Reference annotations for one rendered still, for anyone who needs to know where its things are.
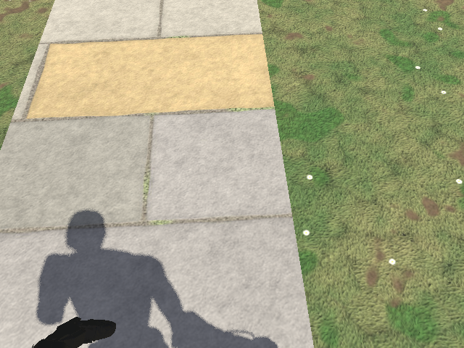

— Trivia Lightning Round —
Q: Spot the robot left hand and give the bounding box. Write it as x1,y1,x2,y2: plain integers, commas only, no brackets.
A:
32,317,116,348

